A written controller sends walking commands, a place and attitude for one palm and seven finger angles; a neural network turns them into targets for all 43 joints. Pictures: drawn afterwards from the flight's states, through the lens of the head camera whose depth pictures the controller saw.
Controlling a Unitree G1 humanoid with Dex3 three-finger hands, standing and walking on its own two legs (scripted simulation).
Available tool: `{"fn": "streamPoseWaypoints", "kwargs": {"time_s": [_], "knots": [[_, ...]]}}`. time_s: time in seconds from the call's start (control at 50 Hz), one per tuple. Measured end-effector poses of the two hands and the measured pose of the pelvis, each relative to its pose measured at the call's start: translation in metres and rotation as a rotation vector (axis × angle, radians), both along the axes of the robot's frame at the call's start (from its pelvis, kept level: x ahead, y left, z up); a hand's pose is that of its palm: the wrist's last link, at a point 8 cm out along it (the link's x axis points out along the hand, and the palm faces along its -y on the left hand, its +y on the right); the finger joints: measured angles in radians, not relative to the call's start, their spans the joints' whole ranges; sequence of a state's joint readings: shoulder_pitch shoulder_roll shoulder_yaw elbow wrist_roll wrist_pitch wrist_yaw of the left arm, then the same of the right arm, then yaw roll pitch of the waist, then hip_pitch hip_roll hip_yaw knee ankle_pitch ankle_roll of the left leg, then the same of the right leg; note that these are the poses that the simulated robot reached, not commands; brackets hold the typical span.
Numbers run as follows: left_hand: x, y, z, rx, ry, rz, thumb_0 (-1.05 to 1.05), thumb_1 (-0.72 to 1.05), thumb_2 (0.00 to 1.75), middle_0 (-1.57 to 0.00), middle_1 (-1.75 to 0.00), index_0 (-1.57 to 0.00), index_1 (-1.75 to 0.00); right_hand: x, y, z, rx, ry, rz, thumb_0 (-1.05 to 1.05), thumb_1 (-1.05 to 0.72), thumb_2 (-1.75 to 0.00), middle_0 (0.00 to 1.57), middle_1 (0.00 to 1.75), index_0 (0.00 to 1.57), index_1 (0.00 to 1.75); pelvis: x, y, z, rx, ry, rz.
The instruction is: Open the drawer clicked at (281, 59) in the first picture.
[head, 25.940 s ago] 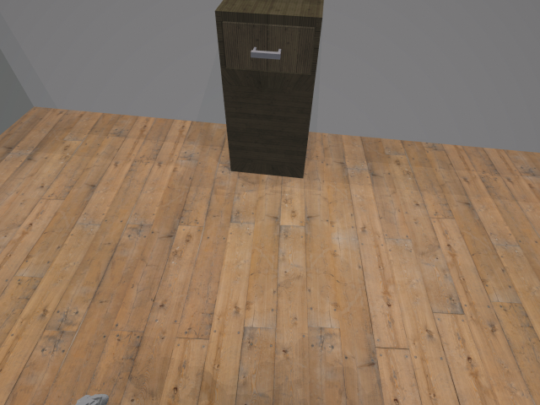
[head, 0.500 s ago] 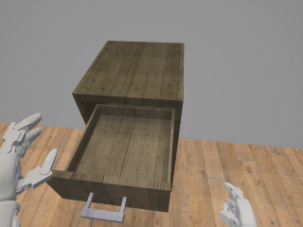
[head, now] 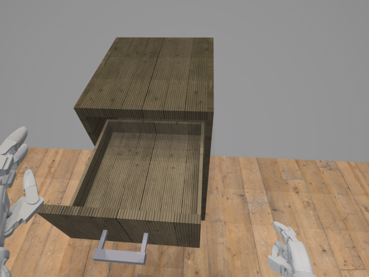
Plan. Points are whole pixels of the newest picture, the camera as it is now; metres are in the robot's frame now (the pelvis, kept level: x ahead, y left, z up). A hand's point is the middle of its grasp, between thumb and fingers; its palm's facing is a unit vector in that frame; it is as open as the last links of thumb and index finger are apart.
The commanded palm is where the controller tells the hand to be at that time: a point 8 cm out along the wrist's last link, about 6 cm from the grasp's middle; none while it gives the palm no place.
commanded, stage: step back with the hand held close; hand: left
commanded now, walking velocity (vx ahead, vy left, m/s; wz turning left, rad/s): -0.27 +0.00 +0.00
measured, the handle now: (122, 246) +0.20 +0.17 -0.08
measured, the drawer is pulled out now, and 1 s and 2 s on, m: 0.30 0.30 0.30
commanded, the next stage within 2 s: stop stepping back and stand still in 1.38 s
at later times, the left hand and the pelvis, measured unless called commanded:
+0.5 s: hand (17, 242) +0.14 +0.25 +0.15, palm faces +0.33 -0.81 -0.48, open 7.4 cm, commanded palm +0.08 +0.30 +0.17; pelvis -0.05 +0.02 -0.01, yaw +0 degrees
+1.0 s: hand (1, 267) +0.11 +0.25 +0.15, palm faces +0.32 -0.81 -0.49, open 7.4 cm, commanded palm +0.03 +0.30 +0.17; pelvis -0.10 +0.02 -0.02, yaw +1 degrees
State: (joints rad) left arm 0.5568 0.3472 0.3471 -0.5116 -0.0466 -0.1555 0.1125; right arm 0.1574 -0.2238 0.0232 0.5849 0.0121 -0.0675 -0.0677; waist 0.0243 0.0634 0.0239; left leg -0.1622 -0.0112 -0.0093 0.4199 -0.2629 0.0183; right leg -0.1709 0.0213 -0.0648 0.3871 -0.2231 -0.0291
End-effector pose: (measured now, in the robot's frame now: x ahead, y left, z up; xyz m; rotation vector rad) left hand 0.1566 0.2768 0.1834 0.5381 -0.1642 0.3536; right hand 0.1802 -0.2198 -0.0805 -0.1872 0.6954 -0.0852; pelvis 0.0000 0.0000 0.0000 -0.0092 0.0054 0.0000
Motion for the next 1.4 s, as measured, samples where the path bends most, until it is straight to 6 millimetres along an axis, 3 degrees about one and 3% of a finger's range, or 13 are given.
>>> {"fn": "streamPoseWaypoints", "kwargs": {"time_s": [0.2,0.5,0.66,0.86,0.96,1.06,1.22,1.32,1.4], "knots": [[-0.007,-0.003,-0.013,0.039,0.097,-0.092,0.01,0.89,0.90,-0.22,-0.31,-0.22,-0.30,-0.022,-0.017,-0.001,-0.045,0.042,-0.102,0.01,-0.90,-0.90,0.20,0.30,0.21,0.30,-0.015,0.008,-0.003,0.006,0.041,-0.005],[-0.055,0.013,-0.014,0.014,-0.005,-0.052,0.01,0.89,0.90,-0.22,-0.31,-0.22,-0.30,-0.053,0.004,0.006,-0.063,0.000,-0.047,0.01,-0.90,-0.90,0.20,0.30,0.21,0.30,-0.053,0.015,-0.010,-0.003,0.040,0.004],[-0.069,0.017,-0.011,0.054,-0.056,-0.054,0.01,0.89,0.90,-0.22,-0.31,-0.22,-0.30,-0.075,0.012,0.003,-0.062,-0.006,-0.030,0.01,-0.90,-0.90,0.20,0.30,0.21,0.30,-0.068,0.016,-0.014,0.005,0.031,0.007],[-0.077,0.003,-0.008,0.027,-0.115,-0.091,0.01,0.89,0.90,-0.22,-0.31,-0.22,-0.30,-0.097,-0.001,-0.007,-0.066,0.032,-0.041,0.01,-0.90,-0.90,0.20,0.30,0.21,0.30,-0.082,0.011,-0.019,-0.003,0.030,0.012],[-0.083,0.011,-0.013,0.034,-0.109,-0.115,0.01,0.89,0.90,-0.22,-0.31,-0.22,-0.30,-0.112,-0.008,-0.004,-0.117,0.066,-0.075,0.01,-0.90,-0.90,0.20,0.30,0.21,0.30,-0.092,0.017,-0.019,0.001,0.035,0.017],[-0.092,0.017,-0.008,0.059,-0.063,-0.099,0.01,0.89,0.90,-0.22,-0.31,-0.22,-0.30,-0.122,-0.001,0.005,-0.097,0.033,-0.081,0.01,-0.90,-0.90,0.20,0.30,0.21,0.30,-0.100,0.014,-0.011,-0.014,0.054,0.001],[-0.115,-0.023,-0.003,0.027,-0.059,-0.170,0.01,0.89,0.90,-0.21,-0.31,-0.21,-0.30,-0.139,0.000,0.004,-0.024,-0.014,-0.004,0.01,-0.90,-0.90,0.20,0.30,0.21,0.30,-0.138,-0.009,-0.008,-0.003,0.072,-0.052],[-0.143,-0.056,0.000,0.063,-0.019,-0.235,0.01,0.89,0.90,-0.22,-0.31,-0.21,-0.30,-0.164,-0.025,-0.005,0.013,-0.016,-0.008,0.01,-0.90,-0.90,0.20,0.30,0.21,0.30,-0.174,-0.031,-0.011,-0.028,0.057,-0.042],[-0.173,-0.062,0.002,0.062,0.010,-0.209,0.01,0.89,0.90,-0.22,-0.31,-0.22,-0.30,-0.195,-0.052,0.002,-0.020,0.040,-0.080,0.01,-0.90,-0.90,0.20,0.30,0.21,0.30,-0.188,-0.042,-0.002,0.033,0.073,-0.036]]}}
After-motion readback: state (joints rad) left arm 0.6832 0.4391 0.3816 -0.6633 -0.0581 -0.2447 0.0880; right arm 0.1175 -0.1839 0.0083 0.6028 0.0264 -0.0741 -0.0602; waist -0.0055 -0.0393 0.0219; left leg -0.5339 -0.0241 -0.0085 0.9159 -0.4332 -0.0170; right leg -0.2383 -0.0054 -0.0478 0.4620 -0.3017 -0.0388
